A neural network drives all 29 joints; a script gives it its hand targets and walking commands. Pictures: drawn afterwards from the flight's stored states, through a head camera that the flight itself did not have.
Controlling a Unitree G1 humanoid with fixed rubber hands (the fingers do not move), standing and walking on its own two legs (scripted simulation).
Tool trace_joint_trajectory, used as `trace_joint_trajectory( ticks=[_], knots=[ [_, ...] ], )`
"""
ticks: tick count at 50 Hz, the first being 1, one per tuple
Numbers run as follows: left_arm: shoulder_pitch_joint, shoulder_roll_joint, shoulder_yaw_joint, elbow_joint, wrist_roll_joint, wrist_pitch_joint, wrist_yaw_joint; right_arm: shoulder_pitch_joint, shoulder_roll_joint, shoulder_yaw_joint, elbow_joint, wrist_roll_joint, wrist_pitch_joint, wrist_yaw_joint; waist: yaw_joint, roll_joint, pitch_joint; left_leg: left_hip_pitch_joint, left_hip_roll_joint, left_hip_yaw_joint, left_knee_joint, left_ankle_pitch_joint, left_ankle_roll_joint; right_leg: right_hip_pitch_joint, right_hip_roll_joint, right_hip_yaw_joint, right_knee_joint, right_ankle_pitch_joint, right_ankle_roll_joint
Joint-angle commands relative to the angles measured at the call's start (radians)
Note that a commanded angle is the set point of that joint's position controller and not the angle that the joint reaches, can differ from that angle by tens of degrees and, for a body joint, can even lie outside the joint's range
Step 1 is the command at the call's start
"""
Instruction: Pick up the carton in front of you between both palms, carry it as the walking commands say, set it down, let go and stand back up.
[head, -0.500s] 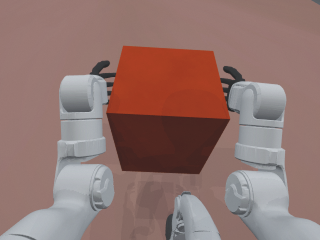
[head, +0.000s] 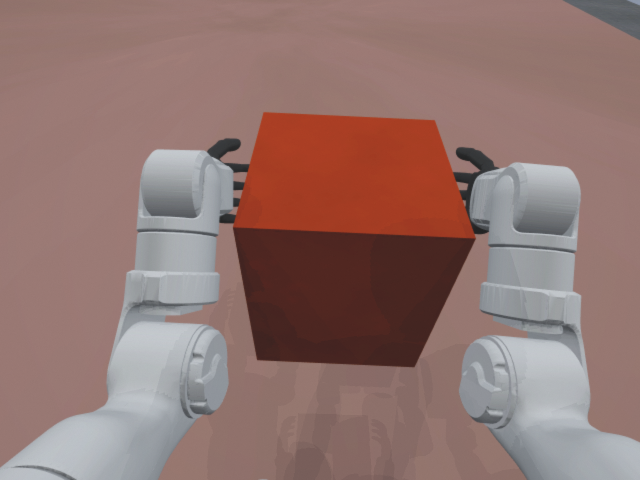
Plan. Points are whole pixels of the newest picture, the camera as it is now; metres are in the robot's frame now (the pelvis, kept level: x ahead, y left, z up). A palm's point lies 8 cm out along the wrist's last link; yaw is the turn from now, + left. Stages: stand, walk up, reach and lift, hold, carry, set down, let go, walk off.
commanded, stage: carry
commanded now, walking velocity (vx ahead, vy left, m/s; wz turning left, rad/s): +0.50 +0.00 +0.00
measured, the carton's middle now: (342, 245) +0.37 +0.00 +0.13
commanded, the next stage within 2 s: none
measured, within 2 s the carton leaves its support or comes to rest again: neither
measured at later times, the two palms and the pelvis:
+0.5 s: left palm (263, 147) +0.63 +0.15 +0.11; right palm (427, 155) +0.63 -0.15 +0.11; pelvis +0.30 -0.01 +0.00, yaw +0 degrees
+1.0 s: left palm (267, 97) +0.88 +0.18 +0.10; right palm (397, 99) +0.88 -0.12 +0.11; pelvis +0.62 +0.03 +0.00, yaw -2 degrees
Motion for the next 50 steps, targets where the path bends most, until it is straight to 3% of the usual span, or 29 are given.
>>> trace_joint_trajectory(
  ticks=[1,2,3,4,5,6,8,12,15,20,22,23,24,25,26,27,29,31,34,38,41,43,44,45,46,47,48,49,50],
  knots=[
    [-0.626,-0.997,-0.382,0.017,-0.374,0.001,-0.258,-0.65,1.043,0.45,0.124,0.422,-0.034,0.173,-0.087,0.14,-0.424,0.783,0.235,-0.39,-0.117,0.09,0.122,-0.343,-0.014,-0.02,0.557,0.314,0.019],
    [-0.625,-1.022,-0.387,0.026,-0.374,-0.004,-0.261,-0.645,1.062,0.443,0.137,0.426,-0.051,0.179,-0.072,0.299,-0.442,0.909,0.355,-0.725,-0.221,0.147,0.221,-0.587,0.097,0.022,0.759,-0.106,0.031],
    [-0.646,-1.05,-0.393,0.011,-0.38,-0.015,-0.261,-0.675,1.109,0.475,0.089,0.448,-0.062,0.188,-0.08,0.184,-0.431,0.961,0.321,-0.671,-0.24,0.146,0.228,-0.681,0.049,0.083,0.799,-0.072,0.001],
    [-0.686,-1.067,-0.396,-0.03,-0.39,-0.025,-0.262,-0.713,1.133,0.475,0.027,0.458,-0.075,0.193,-0.087,0.126,-0.401,0.903,0.319,-0.63,-0.226,0.173,0.21,-0.71,0.023,0.096,0.845,-0.05,-0.003],
    [-0.689,-1.103,-0.411,-0.054,-0.384,-0.035,-0.26,-0.737,1.182,0.487,-0.028,0.474,-0.084,0.2,-0.095,0.046,-0.366,0.794,0.296,-0.528,-0.237,0.172,0.175,-0.684,-0.017,0.116,0.808,0.007,0.0],
    [-0.699,-1.13,-0.432,-0.08,-0.39,-0.042,-0.257,-0.755,1.205,0.502,-0.071,0.488,-0.094,0.203,-0.091,0.032,-0.358,0.726,0.278,-0.468,-0.262,0.115,0.154,-0.639,-0.051,0.122,0.75,0.059,0.001],
    [-0.664,-1.163,-0.46,-0.127,-0.397,-0.062,-0.247,-0.774,1.233,0.543,-0.164,0.516,-0.111,0.205,-0.069,0.073,-0.367,0.67,0.245,-0.376,-0.311,0.015,0.102,-0.593,-0.062,0.099,0.686,0.121,-0.001],
    [-0.552,-1.219,-0.534,-0.186,-0.397,-0.098,-0.233,-0.655,1.249,0.583,-0.216,0.497,-0.139,0.207,-0.065,0.107,-0.348,0.719,0.231,-0.252,-0.378,0.018,0.108,-0.611,-0.078,0.053,0.479,0.223,0.03],
    [-0.466,-1.245,-0.598,-0.202,-0.4,-0.115,-0.238,-0.539,1.242,0.617,-0.213,0.453,-0.155,0.208,-0.054,0.129,-0.313,0.749,0.191,-0.136,-0.376,0.167,0.086,-0.546,-0.075,0.0,0.217,0.318,0.046],
    [-0.29,-1.278,-0.699,-0.25,-0.416,-0.155,-0.278,-0.268,1.236,0.682,-0.219,0.363,-0.195,0.216,-0.061,0.146,-0.291,0.822,0.141,-0.013,-0.277,0.494,0.031,-0.353,0.006,-0.136,-0.116,0.458,0.038],
    [-0.222,-1.275,-0.731,-0.299,-0.422,-0.169,-0.294,-0.199,1.225,0.718,-0.285,0.351,-0.208,0.215,-0.045,0.097,-0.356,0.72,0.102,0.056,-0.074,0.555,-0.026,-0.055,0.01,-0.162,-0.193,0.515,0.008],
    [-0.161,-1.27,-0.733,-0.312,-0.413,-0.173,-0.3,-0.174,1.208,0.738,-0.318,0.349,-0.209,0.214,-0.023,0.053,-0.387,0.528,0.086,0.055,0.057,0.413,-0.068,0.172,-0.087,-0.057,-0.162,0.514,-0.034],
    [-0.09,-1.242,-0.725,-0.331,-0.397,-0.176,-0.303,-0.152,1.208,0.762,-0.358,0.359,-0.207,0.217,-0.01,-0.141,-0.474,0.267,0.023,0.038,0.283,0.074,-0.095,0.416,-0.298,0.254,-0.101,0.641,-0.115],
    [-0.021,-1.215,-0.714,-0.335,-0.374,-0.176,-0.304,-0.093,1.207,0.787,-0.365,0.364,-0.203,0.221,-0.015,-0.319,-0.489,-0.023,-0.063,0.015,0.438,-0.404,-0.089,0.585,-0.422,0.476,-0.128,0.698,-0.216],
    [0.035,-1.216,-0.716,-0.354,-0.356,-0.175,-0.304,-0.051,1.206,0.808,-0.367,0.368,-0.203,0.228,-0.008,-0.27,-0.454,-0.142,-0.042,-0.047,0.539,-0.429,-0.063,0.598,-0.428,0.489,-0.152,0.673,-0.24],
    [0.063,-1.211,-0.736,-0.385,-0.344,-0.184,-0.306,-0.033,1.232,0.82,-0.418,0.383,-0.21,0.235,-0.009,-0.182,-0.429,-0.187,-0.001,-0.064,0.543,-0.385,-0.059,0.587,-0.404,0.41,-0.135,0.699,-0.214],
    [0.105,-1.219,-0.76,-0.512,-0.328,-0.2,-0.303,0.019,1.264,0.862,-0.479,0.397,-0.223,0.245,-0.005,-0.111,-0.352,-0.113,0.037,-0.066,0.356,-0.317,-0.072,0.409,-0.359,0.265,-0.214,0.627,-0.152],
    [0.129,-1.199,-0.806,-0.623,-0.337,-0.21,-0.306,0.078,1.259,0.894,-0.541,0.405,-0.239,0.243,-0.012,-0.145,-0.323,-0.049,0.027,-0.028,0.233,-0.28,-0.081,0.328,-0.326,0.183,-0.266,0.539,-0.118],
    [0.291,-1.173,-0.831,-0.669,-0.351,-0.21,-0.319,0.217,1.19,0.918,-0.625,0.382,-0.243,0.228,-0.013,-0.178,-0.278,0.024,0.024,0.019,0.073,-0.153,-0.08,0.269,-0.269,0.06,-0.297,0.448,-0.102],
    [0.366,-1.079,-0.836,-0.675,-0.348,-0.177,-0.325,0.275,1.11,0.921,-0.662,0.379,-0.209,0.229,-0.013,-0.191,-0.189,0.141,0.007,0.07,-0.085,-0.018,-0.081,0.169,-0.245,-0.006,-0.301,0.42,-0.089],
    [0.359,-1.002,-0.832,-0.662,-0.347,-0.145,-0.323,0.31,1.031,0.888,-0.615,0.367,-0.175,0.237,-0.016,-0.163,-0.108,0.224,0.0,0.115,-0.163,0.05,-0.076,0.101,-0.228,-0.028,-0.246,0.356,-0.06],
    [0.33,-0.957,-0.833,-0.649,-0.349,-0.121,-0.32,0.328,0.983,0.861,-0.571,0.361,-0.157,0.237,-0.032,-0.083,-0.113,0.423,-0.014,0.131,-0.177,-0.053,-0.046,-0.008,-0.172,-0.086,-0.051,0.366,-0.023],
    [0.314,-0.934,-0.83,-0.638,-0.352,-0.111,-0.318,0.327,0.96,0.843,-0.548,0.356,-0.149,0.237,-0.049,-0.002,-0.14,0.582,0.08,0.008,-0.181,-0.157,-0.007,-0.159,-0.143,-0.125,0.116,0.35,0.01],
    [0.305,-0.924,-0.831,-0.628,-0.353,-0.098,-0.318,0.338,0.931,0.82,-0.516,0.348,-0.144,0.236,-0.058,0.241,-0.177,0.697,0.28,-0.387,-0.295,-0.258,0.074,-0.376,-0.04,-0.123,0.395,0.149,0.053],
    [0.294,-0.927,-0.838,-0.601,-0.36,-0.087,-0.319,0.349,0.943,0.805,-0.479,0.345,-0.14,0.236,-0.067,0.319,-0.18,0.816,0.369,-0.6,-0.379,-0.185,0.156,-0.578,0.007,-0.047,0.555,-0.09,0.049],
    [0.268,-0.954,-0.852,-0.605,-0.37,-0.089,-0.321,0.336,0.98,0.812,-0.476,0.348,-0.146,0.24,-0.071,0.251,-0.171,0.812,0.389,-0.572,-0.361,-0.017,0.176,-0.614,-0.045,0.013,0.64,-0.097,0.023],
    [0.263,-0.991,-0.856,-0.593,-0.378,-0.099,-0.327,0.316,1.021,0.829,-0.511,0.361,-0.154,0.244,-0.066,0.151,-0.174,0.764,0.364,-0.499,-0.36,0.064,0.151,-0.632,-0.062,0.029,0.683,-0.066,0.021],
    [0.263,-1.039,-0.856,-0.572,-0.381,-0.111,-0.331,0.284,1.066,0.846,-0.525,0.376,-0.16,0.248,-0.059,0.081,-0.185,0.71,0.341,-0.406,-0.369,0.051,0.12,-0.602,-0.097,0.051,0.66,-0.01,0.018],
    [0.267,-1.077,-0.851,-0.563,-0.38,-0.124,-0.335,0.26,1.102,0.863,-0.531,0.389,-0.169,0.253,-0.051,0.057,-0.202,0.65,0.319,-0.345,-0.397,-0.028,0.088,-0.546,-0.13,0.07,0.604,0.065,0.018]
  ],
)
